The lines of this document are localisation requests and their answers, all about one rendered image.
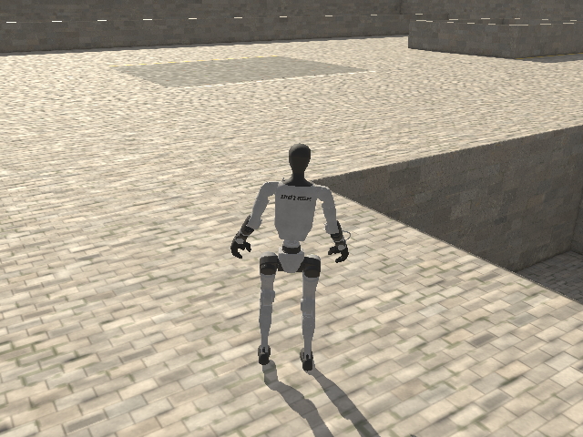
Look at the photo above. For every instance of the left robot upper arm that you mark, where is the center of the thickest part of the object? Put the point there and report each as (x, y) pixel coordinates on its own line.
(260, 203)

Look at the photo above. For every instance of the right robot foot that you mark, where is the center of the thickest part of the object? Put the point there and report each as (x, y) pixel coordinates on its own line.
(306, 363)

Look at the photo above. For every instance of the right robot hand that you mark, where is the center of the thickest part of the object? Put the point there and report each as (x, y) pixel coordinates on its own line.
(344, 253)

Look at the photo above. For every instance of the left robot hand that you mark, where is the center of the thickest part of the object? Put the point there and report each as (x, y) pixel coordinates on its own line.
(235, 246)

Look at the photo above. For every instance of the right robot upper arm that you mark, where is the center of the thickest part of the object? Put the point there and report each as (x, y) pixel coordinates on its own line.
(324, 194)

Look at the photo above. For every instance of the robot right forearm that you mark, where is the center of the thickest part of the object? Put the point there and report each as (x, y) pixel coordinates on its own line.
(338, 238)

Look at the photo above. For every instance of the left robot thigh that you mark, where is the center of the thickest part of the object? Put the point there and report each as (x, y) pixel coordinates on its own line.
(268, 267)

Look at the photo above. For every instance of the robot left forearm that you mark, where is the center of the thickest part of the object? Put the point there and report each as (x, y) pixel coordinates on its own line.
(244, 232)

